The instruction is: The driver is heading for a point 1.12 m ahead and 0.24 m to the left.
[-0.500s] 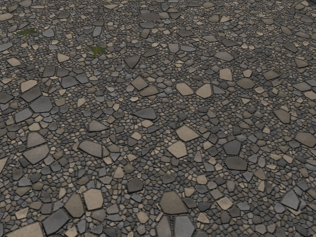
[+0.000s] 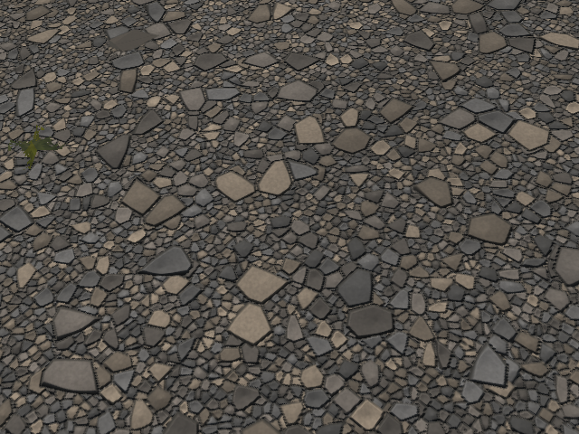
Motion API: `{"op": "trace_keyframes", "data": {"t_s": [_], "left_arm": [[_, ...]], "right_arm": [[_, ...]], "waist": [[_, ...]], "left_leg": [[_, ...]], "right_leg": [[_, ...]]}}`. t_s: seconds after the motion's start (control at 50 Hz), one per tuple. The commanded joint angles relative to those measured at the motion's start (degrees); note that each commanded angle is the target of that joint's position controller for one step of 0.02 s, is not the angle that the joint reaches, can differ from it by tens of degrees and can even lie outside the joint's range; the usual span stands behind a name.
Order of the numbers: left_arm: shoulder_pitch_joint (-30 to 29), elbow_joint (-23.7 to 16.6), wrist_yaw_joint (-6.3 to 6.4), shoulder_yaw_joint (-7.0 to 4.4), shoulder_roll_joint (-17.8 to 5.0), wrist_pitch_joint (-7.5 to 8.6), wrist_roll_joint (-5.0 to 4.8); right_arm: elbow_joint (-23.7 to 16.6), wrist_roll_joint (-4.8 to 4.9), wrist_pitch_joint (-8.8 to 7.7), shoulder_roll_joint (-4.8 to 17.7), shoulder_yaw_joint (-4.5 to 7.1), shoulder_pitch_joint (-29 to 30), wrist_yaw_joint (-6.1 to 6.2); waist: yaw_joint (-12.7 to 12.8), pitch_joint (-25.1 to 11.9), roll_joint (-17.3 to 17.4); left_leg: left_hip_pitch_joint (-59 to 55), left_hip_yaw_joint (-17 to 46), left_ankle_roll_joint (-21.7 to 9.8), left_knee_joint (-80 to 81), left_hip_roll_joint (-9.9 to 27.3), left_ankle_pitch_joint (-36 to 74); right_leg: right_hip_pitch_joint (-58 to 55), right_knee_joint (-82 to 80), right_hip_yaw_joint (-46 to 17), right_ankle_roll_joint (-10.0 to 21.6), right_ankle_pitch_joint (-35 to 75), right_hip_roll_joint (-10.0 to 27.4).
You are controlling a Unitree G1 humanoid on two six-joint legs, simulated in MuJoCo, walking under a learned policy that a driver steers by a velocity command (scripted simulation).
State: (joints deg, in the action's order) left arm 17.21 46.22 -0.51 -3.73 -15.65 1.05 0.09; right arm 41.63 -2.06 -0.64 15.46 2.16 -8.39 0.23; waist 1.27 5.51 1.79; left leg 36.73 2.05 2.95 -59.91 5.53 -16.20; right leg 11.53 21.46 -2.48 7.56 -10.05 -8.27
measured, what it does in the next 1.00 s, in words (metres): steps on the spot, turning left: left foot, then right foot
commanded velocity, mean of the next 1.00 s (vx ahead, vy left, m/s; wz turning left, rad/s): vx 0.05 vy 0.00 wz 0.34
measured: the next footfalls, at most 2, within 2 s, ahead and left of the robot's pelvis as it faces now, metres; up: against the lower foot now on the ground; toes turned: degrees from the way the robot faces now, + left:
left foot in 0.26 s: +0.20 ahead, +0.11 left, +0.00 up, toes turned +1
right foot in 0.70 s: +0.16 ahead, -0.08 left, +0.00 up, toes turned +21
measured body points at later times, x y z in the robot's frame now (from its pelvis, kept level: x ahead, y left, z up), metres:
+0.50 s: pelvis +0.10 +0.03 +0.00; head +0.14 +0.06 +0.44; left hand +0.20 +0.31 -0.13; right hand +0.21 -0.24 -0.12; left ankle +0.16 +0.11 -0.74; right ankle +0.10 -0.11 -0.69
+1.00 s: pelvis +0.10 +0.00 +0.00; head +0.13 -0.01 +0.45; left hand +0.07 +0.29 -0.10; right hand +0.32 -0.21 -0.13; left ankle +0.02 +0.10 -0.68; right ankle +0.13 -0.10 -0.74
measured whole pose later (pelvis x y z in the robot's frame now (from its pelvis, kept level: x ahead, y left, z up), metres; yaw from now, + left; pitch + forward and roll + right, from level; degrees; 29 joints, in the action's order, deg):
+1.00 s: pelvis +0.10 +0.00 +0.00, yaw +26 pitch +0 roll +1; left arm 12.8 43.0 2.1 -1.7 -14.7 -0.4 1.6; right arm 44.8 -0.7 5.2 17.9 4.7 -10.7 -2.5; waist 0.9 3.1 1.9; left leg 23.0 2.2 3.0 -53.1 -1.9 -25.4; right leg 10.4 24.2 4.8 2.1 -14.1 1.4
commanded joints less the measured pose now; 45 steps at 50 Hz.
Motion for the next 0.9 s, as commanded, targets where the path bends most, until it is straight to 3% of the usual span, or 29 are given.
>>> {"op": "trace_keyframes", "data": {"t_s": [0.02,0.1,0.16,0.2,0.22,0.24,0.26,0.28,0.3,0.34,0.36,0.4,0.46,0.52,0.58,0.64,0.68,0.7,0.72,0.74,0.76,0.78,0.82,0.9], "left_arm": [[1.0,-3.2,0.62,-1.59,-7.5,0.58,-0.03],[3.4,-1.3,1.31,-0.24,-5.0,0.69,0.61],[2.8,-0.3,1.73,0.4,-4.9,0.66,1.47],[1.8,0.2,2.19,0.18,-6.2,0.44,1.48],[0.8,0.3,2.59,-0.08,-7.2,0.24,1.03],[0.0,0.2,2.93,-0.31,-8.0,0.13,0.39],[-0.2,-1.5,3.2,-0.28,-8.2,0.46,0.47],[3.7,-2.4,2.9,0.11,-5.1,0.07,0.27],[3.4,-1.7,2.77,0.49,-4.6,-1.09,1.63],[-0.9,-1.6,2.46,0.25,-5.2,-2.05,1.97],[-2.5,-2.1,2.3,0.13,-5.4,-2.53,1.64],[-2.5,-2.3,1.94,0.39,-4.6,-3.32,1.48],[-3.9,-2.8,2.15,0.79,-3.5,-3.87,0.98],[-6.4,-3.8,2.62,0.84,-3.9,-3.98,0.83],[-6.8,-4.2,2.87,0.93,-4.2,-3.37,0.46],[-3.8,-3.8,3.2,1.0,-4.3,-2.42,-0.1],[1.0,-2.6,3.76,0.88,-4.4,-1.62,-0.02],[1.6,-2.8,4.32,0.16,-7.4,-1.22,0.59],[-0.4,-4.4,4.49,-1.31,-14.1,-1.24,1.57],[-6.4,-5.6,4.08,-1.43,-14.3,-1.4,2.31],[-7.6,-6.3,3.86,-0.24,-9.8,-1.3,2.16],[-9.9,-6.6,3.65,0.55,-6.9,-1.16,1.73],[-11.0,-7.5,3.61,0.83,-6.1,-0.98,1.43],[-2.6,-5.7,3.35,0.01,-7.7,-1.05,1.35]], "right_arm": [[-1.1,0.17,0.6,3.7,0.82,-5.5,0.1],[-1.0,0.75,0.24,2.9,0.09,-1.7,-0.15],[0.0,1.05,-0.1,3.1,-0.08,-1.6,-0.06],[0.8,0.99,-0.33,4.3,0.31,-3.6,0.17],[1.6,0.86,-0.6,4.9,0.61,-6.1,0.25],[2.5,0.61,-1.2,5.5,0.89,-9.4,0.3],[2.8,0.51,-1.78,9.3,1.8,-13.1,0.58],[2.1,1.39,-1.33,13.3,2.86,-12.7,0.44],[2.6,3.0,-0.9,9.5,1.96,-13.1,-0.15],[1.7,2.24,0.16,8.0,2.19,-8.2,-0.24],[1.3,1.99,0.77,7.1,2.03,-6.3,0.07],[1.0,1.63,1.48,6.9,2.27,-5.3,0.2],[1.3,1.46,1.98,8.5,3.26,-6.7,0.02],[1.1,1.04,2.68,9.2,3.98,-7.1,-0.09],[0.7,0.72,3.21,9.7,4.53,-5.9,-0.4],[0.3,0.76,3.72,9.7,4.88,-3.9,-0.85],[-0.1,1.51,4.04,9.3,4.88,-1.5,-0.81],[-0.6,2.02,3.87,7.5,4.38,-1.9,-0.64],[-2.4,2.99,3.52,4.6,3.82,-1.9,-0.54],[-0.9,0.66,3.15,8.0,4.6,-3.0,-0.07],[-0.2,0.21,3.08,9.6,5.18,-3.4,-0.27],[0.9,0.27,3.29,8.8,5.18,-5.5,-0.62],[2.3,0.24,4.18,7.8,4.86,-8.1,-1.43],[-0.1,1.03,4.79,6.6,3.75,-1.9,-2.48]], "waist": [[-1.8,-8.9,-5.0],[0.7,-8.1,-5.9],[1.0,-6.8,-6.1],[0.0,-5.8,-6.0],[-1.5,-5.8,-5.4],[-3.6,-6.9,-3.5],[-4.4,-11.1,1.7],[-1.9,-13.8,11.4],[-1.6,-16.3,8.4],[-1.0,-8.2,1.2],[-0.3,-6.3,1.3],[0.1,-7.8,3.4],[-1.1,-9.1,4.3],[-2.5,-8.7,5.8],[-2.8,-8.6,6.4],[-1.8,-8.6,7.0],[1.0,-7.9,6.5],[0.7,-6.9,1.7],[-0.2,-6.7,-12.4],[-1.5,-3.2,-11.2],[-3.0,-3.5,-7.0],[-4.8,-3.2,-5.6],[-5.1,-4.4,-9.1],[0.1,-5.3,-9.5]], "left_leg": [[-3.6,-2.4,0.0,4.3,-1.6,5.6],[-6.1,-3.0,-2.2,14.3,-1.9,11.2],[-11.3,-3.4,-4.2,20.4,-3.8,8.4],[-14.5,-3.5,-6.0,24.3,-5.6,3.9],[-17.1,-3.5,-7.1,28.8,-6.5,4.3],[-22.4,-2.0,-8.4,35.3,-5.9,12.9],[-31.0,8.1,-11.4,34.5,1.6,37.8],[-37.2,23.9,-22.6,34.2,15.1,64.5],[-35.7,28.9,-25.9,37.2,17.1,61.7],[-28.7,21.6,-22.4,40.2,10.5,41.5],[-25.9,18.9,-19.8,41.7,7.4,33.7],[-24.5,16.1,-16.8,42.8,2.9,25.0],[-25.2,17.6,-16.0,43.9,1.7,14.3],[-24.0,21.3,-15.7,45.5,1.7,2.9],[-22.3,23.9,-14.7,45.8,1.2,-0.3],[-20.2,26.6,-12.9,45.6,0.5,-0.1],[-16.0,26.3,-9.4,43.9,-1.9,-3.3],[-11.8,23.0,-6.0,39.6,-5.8,-9.5],[-3.6,11.4,-3.0,25.5,-14.6,-14.1],[-3.0,4.9,-2.4,11.7,-14.5,-13.9],[-7.3,5.4,-2.4,3.9,-11.8,-11.8],[-8.6,4.8,-2.4,-0.6,-11.5,-8.9],[-6.5,2.8,-1.5,-7.0,-11.1,-6.4],[-1.9,0.4,0.7,-0.6,-8.9,-7.5]], "right_leg": [[-4.6,-1.8,-7.5,4.3,47.4,14.1],[-8.7,-2.5,-5.9,1.7,46.7,15.2],[-9.6,-0.9,-4.9,1.3,46.9,16.5],[-10.3,2.8,-5.2,1.5,48.8,17.9],[-10.9,6.7,-4.9,1.0,49.4,17.5],[-9.9,12.7,-3.5,-0.4,45.8,15.9],[-4.5,22.9,-1.2,-2.4,31.0,11.6],[7.5,38.2,3.9,-5.6,-11.3,0.9],[10.6,43.7,-0.2,-6.0,-26.9,1.5],[14.9,47.1,-1.8,-7.2,-21.8,4.5],[15.3,44.4,-1.6,-7.7,-19.2,5.7],[13.3,40.3,-0.1,-8.9,-15.9,5.4],[13.1,33.1,0.4,-10.0,-15.8,5.1],[12.7,28.0,-0.1,-9.9,-15.0,5.3],[9.8,23.3,-0.3,-9.2,-14.3,4.8],[4.1,15.1,-0.3,-7.4,-14.1,3.4],[-3.9,1.9,0.1,-5.6,-8.5,3.2],[-7.0,-6.4,-5.9,-4.0,-11.5,9.1],[-7.8,-13.1,-24.4,1.7,-20.3,24.6],[1.0,-13.7,-27.1,5.5,-14.7,30.4],[4.9,-11.2,-22.3,6.1,-5.6,28.3],[5.7,-9.3,-15.7,4.4,0.7,24.3],[1.2,-6.6,-7.7,2.7,10.5,19.9],[-10.8,-2.7,-4.6,4.2,23.5,21.4]]}}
